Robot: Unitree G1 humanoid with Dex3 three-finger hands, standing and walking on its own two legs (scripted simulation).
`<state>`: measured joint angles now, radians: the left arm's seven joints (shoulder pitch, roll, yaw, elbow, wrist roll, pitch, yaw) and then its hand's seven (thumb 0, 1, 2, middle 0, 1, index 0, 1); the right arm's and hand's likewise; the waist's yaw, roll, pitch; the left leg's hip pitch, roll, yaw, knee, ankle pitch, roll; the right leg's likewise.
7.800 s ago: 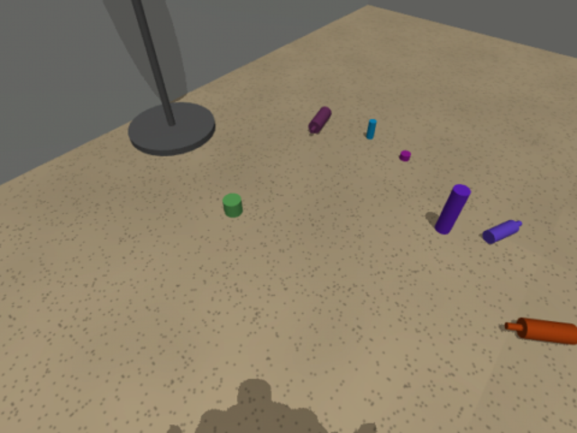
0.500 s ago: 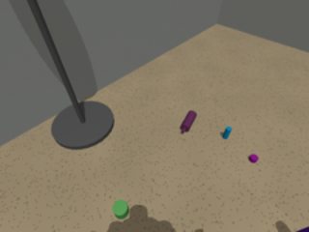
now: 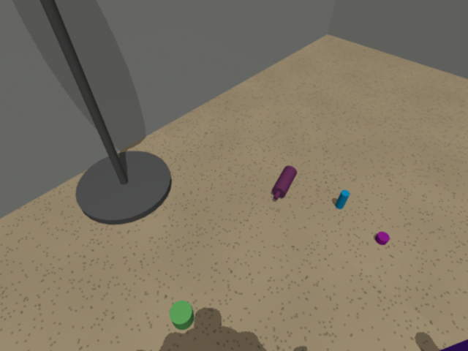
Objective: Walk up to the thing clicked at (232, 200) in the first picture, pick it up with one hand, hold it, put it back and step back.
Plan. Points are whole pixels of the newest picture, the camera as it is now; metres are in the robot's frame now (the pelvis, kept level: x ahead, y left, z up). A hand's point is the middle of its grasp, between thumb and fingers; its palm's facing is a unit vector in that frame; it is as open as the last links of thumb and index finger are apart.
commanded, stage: stand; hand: left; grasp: from above
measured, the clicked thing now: (182, 315) +0.41 +0.21 -0.74
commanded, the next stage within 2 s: rise first in 0.50 s
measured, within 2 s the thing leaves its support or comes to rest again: neither
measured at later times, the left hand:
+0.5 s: hand out of the picture +0.07 +0.25 -0.16, palm faces -0.02 -0.94 -0.34, open 7.4 cm
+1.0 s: hand out of the picture +0.14 +0.25 -0.19, palm faces -0.07 -0.92 -0.38, open 12.0 cm
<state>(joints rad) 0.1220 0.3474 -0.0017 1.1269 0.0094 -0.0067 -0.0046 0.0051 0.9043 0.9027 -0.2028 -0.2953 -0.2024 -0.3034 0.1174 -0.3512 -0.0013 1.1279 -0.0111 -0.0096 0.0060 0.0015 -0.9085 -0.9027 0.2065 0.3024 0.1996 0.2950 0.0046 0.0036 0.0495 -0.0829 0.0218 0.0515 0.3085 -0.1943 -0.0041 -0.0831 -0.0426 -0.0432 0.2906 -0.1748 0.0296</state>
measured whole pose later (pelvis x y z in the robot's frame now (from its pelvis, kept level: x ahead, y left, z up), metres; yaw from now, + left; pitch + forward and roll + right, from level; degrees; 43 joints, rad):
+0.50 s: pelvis +0.00 +0.00 +0.00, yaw +0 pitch -1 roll +0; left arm 0.12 0.35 0.00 1.12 0.01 -0.01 0.00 0.00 0.90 0.90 -0.20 -0.30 -0.20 -0.30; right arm 0.11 -0.35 0.00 1.13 -0.01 -0.01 0.01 0.00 -0.91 -0.90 0.21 0.30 0.20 0.29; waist 0.01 0.00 0.05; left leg -0.08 0.02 0.05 0.31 -0.20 0.00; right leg -0.08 -0.05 -0.04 0.29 -0.18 0.03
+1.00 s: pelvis -0.01 +0.00 -0.04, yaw +0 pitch +10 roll -1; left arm 0.02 0.33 0.14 0.90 0.15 0.12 -0.02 0.00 -0.08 1.00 -0.06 -0.97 -0.07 -0.97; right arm 0.26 -0.24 -0.03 0.69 0.02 -0.05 -0.01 0.00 -0.93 -0.91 0.21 0.30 0.20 0.30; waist -0.03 0.01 -0.03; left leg -0.55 0.04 0.04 0.74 -0.37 0.00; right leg -0.54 -0.04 -0.04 0.71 -0.34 0.02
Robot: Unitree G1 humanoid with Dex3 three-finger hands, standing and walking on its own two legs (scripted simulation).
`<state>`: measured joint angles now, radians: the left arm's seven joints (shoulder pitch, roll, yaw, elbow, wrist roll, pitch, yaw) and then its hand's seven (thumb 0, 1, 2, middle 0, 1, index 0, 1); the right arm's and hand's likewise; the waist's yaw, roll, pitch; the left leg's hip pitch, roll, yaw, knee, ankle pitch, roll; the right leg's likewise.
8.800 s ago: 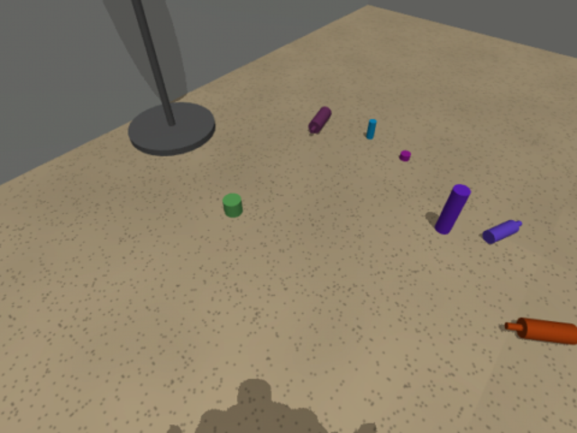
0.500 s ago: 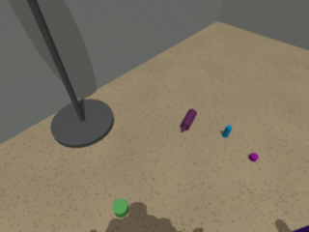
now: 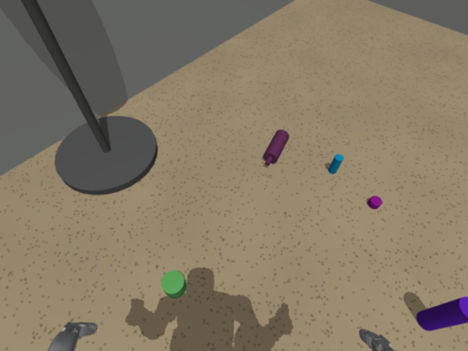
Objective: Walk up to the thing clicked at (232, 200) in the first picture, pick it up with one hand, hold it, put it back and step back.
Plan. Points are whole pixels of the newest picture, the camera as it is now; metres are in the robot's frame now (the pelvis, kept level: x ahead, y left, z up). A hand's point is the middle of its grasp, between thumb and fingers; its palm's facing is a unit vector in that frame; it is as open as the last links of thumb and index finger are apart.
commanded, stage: rise first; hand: left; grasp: from above
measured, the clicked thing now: (174, 284) +0.43 +0.22 -0.71
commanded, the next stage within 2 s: none
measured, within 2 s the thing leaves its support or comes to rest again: neither
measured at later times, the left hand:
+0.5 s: hand out of the picture +0.14 +0.27 -0.25, palm faces -0.28 -0.80 -0.53, open 14.1 cm
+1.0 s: hand (132, 314) +0.28 +0.29 -0.45, palm faces -0.47 -0.32 -0.82, open 13.9 cm
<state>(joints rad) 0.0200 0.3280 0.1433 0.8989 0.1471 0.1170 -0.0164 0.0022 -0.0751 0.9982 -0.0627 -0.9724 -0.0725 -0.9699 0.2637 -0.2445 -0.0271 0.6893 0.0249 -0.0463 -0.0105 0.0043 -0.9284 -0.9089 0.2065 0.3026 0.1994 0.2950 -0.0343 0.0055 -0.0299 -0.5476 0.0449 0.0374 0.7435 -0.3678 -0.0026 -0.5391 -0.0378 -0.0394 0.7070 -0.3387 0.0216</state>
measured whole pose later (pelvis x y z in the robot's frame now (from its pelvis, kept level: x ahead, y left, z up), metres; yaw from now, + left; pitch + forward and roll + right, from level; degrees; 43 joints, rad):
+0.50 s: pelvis -0.02 +0.00 -0.10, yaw +1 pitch +23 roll -2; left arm 0.10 0.37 0.13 0.62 0.37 0.10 0.00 0.00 -0.52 0.97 -0.06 -1.10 -0.07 -1.10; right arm 0.16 -0.26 -0.03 0.55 -0.01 -0.20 -0.01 0.00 -0.88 -0.90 0.21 0.30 0.20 0.30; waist -0.02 0.00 -0.15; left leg -1.15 0.05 -0.01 1.33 -0.58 0.00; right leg -1.13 -0.05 -0.05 1.30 -0.57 0.02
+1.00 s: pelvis -0.09 -0.01 -0.30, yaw -1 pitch +34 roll -4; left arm -0.54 0.56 0.12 0.99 0.87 -0.17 0.15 0.00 -0.51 1.01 -0.07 -1.08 -0.08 -1.08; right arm 0.12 -0.28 -0.06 0.71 -0.03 -0.12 0.05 0.01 -0.87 -0.90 0.21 0.30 0.20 0.29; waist -0.06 0.03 -0.13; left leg -1.98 0.05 -0.06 2.04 -0.67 -0.01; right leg -1.95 -0.06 -0.05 2.00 -0.65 0.00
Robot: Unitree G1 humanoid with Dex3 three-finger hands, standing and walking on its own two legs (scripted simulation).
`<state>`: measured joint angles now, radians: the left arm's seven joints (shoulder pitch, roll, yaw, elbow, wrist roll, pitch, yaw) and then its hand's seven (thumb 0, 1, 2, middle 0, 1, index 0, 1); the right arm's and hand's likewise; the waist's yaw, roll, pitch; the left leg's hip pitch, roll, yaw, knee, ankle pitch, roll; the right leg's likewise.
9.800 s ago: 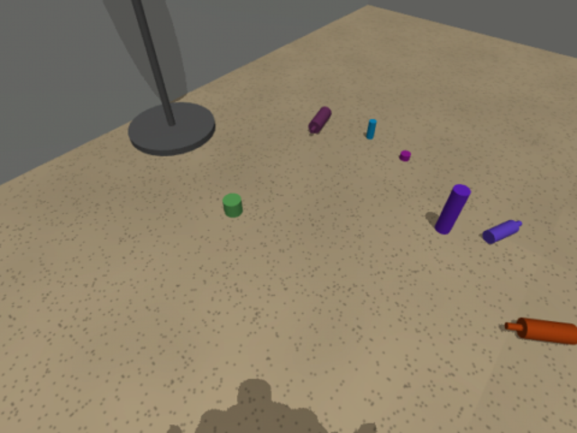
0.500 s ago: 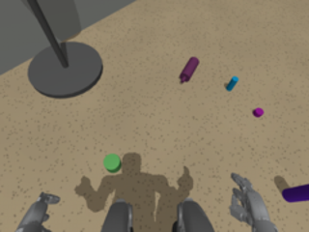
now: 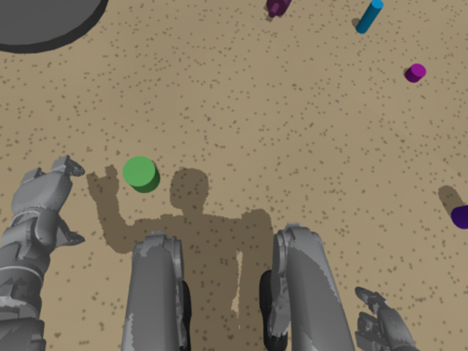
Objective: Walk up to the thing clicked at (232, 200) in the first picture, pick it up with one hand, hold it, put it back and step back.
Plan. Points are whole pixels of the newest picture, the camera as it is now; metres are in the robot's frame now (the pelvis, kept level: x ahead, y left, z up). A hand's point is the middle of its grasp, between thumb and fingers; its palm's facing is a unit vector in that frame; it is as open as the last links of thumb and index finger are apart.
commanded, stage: rise first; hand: left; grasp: from above
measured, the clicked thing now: (142, 175) +0.51 +0.23 -0.40
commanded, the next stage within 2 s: approach in 1.40 s
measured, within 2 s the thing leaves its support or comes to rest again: neither
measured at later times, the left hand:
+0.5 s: hand (89, 188) +0.43 +0.30 -0.23, palm faces -0.46 -0.08 -0.88, open 14.1 cm
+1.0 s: hand (99, 179) +0.46 +0.30 -0.26, palm faces -0.45 -0.03 -0.89, open 14.2 cm
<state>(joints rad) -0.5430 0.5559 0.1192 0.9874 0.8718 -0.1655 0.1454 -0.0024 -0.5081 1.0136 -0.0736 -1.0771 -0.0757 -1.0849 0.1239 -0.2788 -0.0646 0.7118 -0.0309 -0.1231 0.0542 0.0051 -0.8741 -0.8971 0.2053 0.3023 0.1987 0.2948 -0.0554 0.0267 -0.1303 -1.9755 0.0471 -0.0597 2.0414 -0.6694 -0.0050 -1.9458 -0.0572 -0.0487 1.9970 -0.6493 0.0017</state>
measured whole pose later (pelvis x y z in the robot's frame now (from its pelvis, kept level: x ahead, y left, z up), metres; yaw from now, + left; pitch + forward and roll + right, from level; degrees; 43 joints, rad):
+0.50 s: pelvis -0.01 +0.01 -0.07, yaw -2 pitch +35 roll -7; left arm -0.81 0.69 0.11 1.28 1.20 -0.24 0.32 0.00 -0.53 1.02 -0.08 -1.00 -0.08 -1.01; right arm 0.15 -0.28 -0.02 0.75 -0.10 -0.05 0.11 0.00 -0.92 -0.91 0.21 0.30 0.20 0.29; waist -0.16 0.01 -0.08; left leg -2.20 0.03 -0.09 2.26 -0.67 0.02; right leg -2.14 -0.06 -0.06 2.18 -0.65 0.03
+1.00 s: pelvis +0.00 +0.01 -0.10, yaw -3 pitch +35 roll -7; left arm -0.91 0.75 0.14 1.40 1.29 -0.27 0.40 0.00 -0.54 1.02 -0.08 -1.01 -0.08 -1.02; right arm 0.14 -0.28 0.00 0.76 -0.15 -0.04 0.13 0.00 -0.92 -0.91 0.21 0.30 0.20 0.29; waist -0.20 0.00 -0.05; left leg -2.28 0.04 -0.11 2.36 -0.70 0.01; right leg -2.22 -0.05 -0.07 2.28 -0.66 0.02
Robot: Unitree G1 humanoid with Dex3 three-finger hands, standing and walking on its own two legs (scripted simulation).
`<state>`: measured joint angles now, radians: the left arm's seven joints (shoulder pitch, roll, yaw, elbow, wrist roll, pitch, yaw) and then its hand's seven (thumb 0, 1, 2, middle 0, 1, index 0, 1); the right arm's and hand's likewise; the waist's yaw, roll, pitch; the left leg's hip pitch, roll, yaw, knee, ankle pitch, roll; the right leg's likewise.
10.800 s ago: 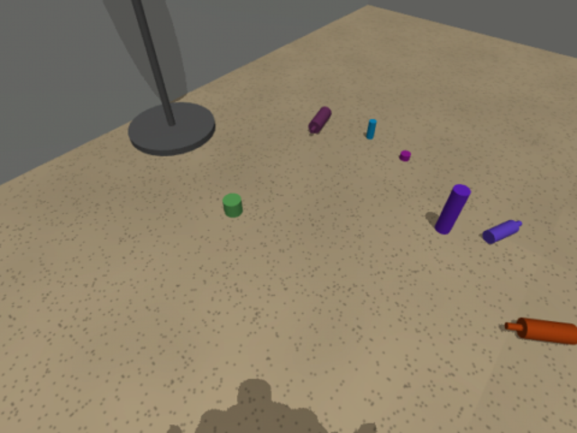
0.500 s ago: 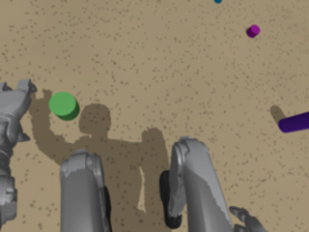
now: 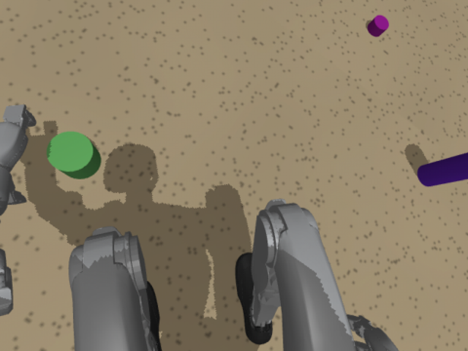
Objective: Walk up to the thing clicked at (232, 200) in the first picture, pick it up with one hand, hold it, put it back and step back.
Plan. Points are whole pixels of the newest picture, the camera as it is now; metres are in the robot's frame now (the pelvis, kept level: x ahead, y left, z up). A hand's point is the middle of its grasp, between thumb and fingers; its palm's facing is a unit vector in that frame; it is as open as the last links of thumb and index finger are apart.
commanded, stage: rise first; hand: left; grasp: from above
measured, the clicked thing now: (75, 156) +0.49 +0.26 -0.31
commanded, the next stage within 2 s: approach in 0.40 s
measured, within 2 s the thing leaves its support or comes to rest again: neither
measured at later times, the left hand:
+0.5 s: hand (19, 164) +0.45 +0.31 -0.18, palm faces -0.45 -0.06 -0.89, open 14.2 cm
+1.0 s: hand (78, 125) +0.52 +0.22 -0.18, palm faces -0.39 -0.03 -0.92, open 14.1 cm
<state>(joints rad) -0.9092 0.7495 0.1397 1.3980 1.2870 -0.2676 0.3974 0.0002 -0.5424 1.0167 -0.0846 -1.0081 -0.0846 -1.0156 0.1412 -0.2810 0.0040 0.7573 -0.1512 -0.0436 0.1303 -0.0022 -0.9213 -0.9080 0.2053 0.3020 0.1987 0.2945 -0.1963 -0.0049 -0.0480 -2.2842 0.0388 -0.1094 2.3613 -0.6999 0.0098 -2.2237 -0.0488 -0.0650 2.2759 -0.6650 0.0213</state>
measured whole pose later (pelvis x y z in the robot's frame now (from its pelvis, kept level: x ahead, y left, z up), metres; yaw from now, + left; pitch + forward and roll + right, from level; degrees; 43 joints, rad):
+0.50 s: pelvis +0.00 +0.00 -0.01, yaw -1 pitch +35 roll -8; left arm -0.92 0.75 0.13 1.41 1.28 -0.24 0.41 0.00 -0.55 1.02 -0.08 -1.03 -0.08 -1.03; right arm 0.15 -0.29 0.02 0.75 -0.15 -0.06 0.14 0.00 -0.92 -0.91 0.20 0.30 0.20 0.29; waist -0.22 -0.01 -0.03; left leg -2.31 0.04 -0.12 2.39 -0.71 0.01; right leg -2.24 -0.05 -0.07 2.30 -0.67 0.03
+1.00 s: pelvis +0.00 +0.00 -0.02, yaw -2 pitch +35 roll -8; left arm -1.13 0.70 0.09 1.58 1.29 -0.08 0.48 0.00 -0.54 1.01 -0.08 -1.05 -0.08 -1.05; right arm 0.18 -0.30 0.09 0.71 -0.16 -0.08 0.16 0.00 -0.92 -0.90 0.20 0.30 0.20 0.29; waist -0.34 0.02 -0.02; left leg -2.34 0.05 -0.13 2.42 -0.70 0.01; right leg -2.29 -0.03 -0.08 2.32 -0.65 0.02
